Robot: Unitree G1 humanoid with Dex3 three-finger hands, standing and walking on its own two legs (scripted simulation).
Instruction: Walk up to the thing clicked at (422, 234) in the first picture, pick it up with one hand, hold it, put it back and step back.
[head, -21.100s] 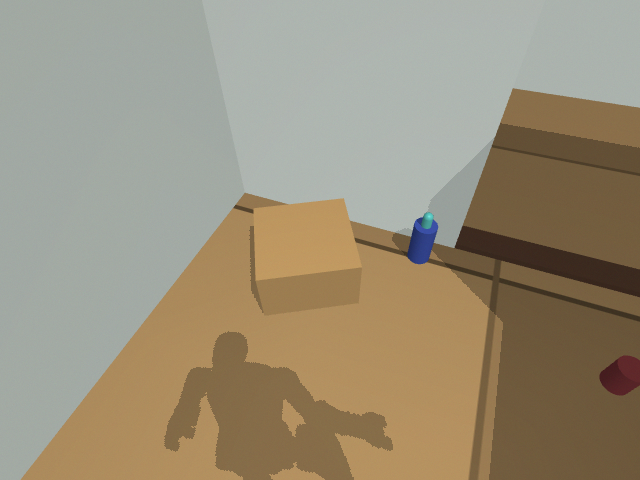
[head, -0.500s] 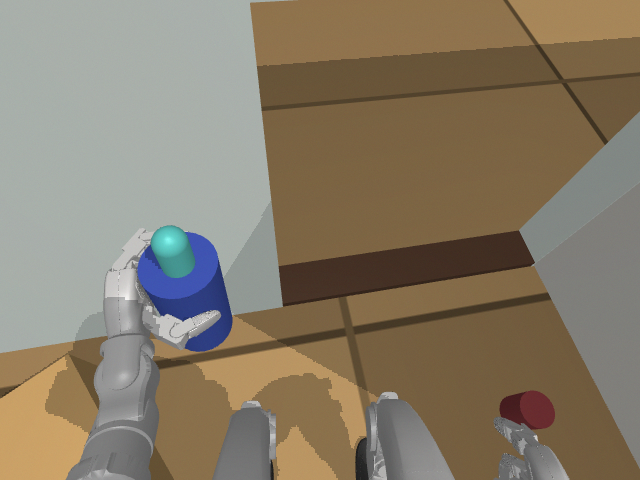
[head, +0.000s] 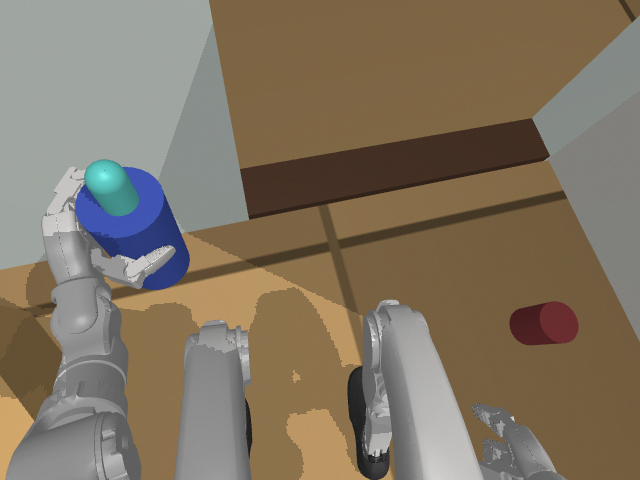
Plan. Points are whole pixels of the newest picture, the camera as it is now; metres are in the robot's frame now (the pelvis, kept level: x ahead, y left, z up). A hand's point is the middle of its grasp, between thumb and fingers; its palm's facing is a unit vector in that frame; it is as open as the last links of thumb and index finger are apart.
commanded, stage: crouch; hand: left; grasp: from the side
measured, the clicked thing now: (136, 225) +0.43 +0.21 -0.07
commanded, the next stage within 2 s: lower in 0.90 s
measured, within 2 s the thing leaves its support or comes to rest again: neither
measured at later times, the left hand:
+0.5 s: hand (145, 240) +0.44 +0.23 -0.17, palm faces +0.22 -0.97 -0.04, open 12.0 cm
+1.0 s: hand (154, 247) +0.45 +0.23 -0.22, palm faces +0.20 -0.98 -0.05, open 12.0 cm
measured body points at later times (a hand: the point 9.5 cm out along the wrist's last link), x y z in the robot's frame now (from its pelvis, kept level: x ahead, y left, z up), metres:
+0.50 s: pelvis -0.03 +0.01 -0.10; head +0.19 +0.06 +0.29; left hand +0.43 +0.28 -0.16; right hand +0.05 -0.28 -0.22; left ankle +0.07 +0.14 -0.41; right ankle +0.09 -0.13 -0.41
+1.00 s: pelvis -0.02 +0.01 -0.13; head +0.21 +0.08 +0.25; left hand +0.43 +0.28 -0.22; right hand +0.05 -0.28 -0.23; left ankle +0.07 +0.14 -0.41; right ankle +0.09 -0.13 -0.41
